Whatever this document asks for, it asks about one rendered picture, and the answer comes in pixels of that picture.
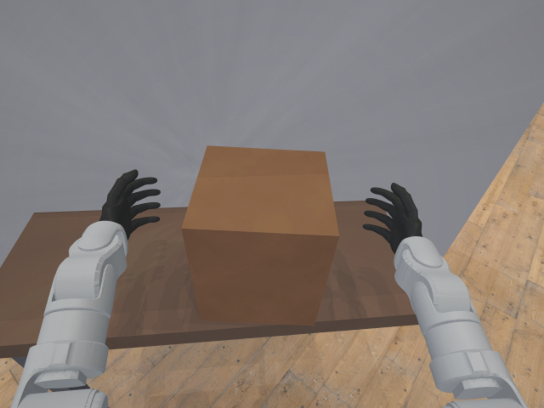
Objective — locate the carton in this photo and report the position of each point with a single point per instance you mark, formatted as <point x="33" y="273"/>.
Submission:
<point x="260" y="234"/>

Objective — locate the robot left forearm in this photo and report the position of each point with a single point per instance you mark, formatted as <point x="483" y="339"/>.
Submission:
<point x="71" y="343"/>

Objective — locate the robot right hand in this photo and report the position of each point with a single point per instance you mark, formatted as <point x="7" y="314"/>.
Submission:
<point x="404" y="222"/>

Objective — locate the robot right forearm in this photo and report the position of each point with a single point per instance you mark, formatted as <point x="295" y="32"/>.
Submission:
<point x="463" y="362"/>

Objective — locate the robot left hand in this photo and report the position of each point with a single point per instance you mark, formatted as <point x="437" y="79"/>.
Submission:
<point x="119" y="205"/>

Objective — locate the table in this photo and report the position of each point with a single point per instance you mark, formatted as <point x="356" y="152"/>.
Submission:
<point x="155" y="302"/>

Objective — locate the robot left upper arm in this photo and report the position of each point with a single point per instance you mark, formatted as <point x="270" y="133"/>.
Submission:
<point x="82" y="398"/>

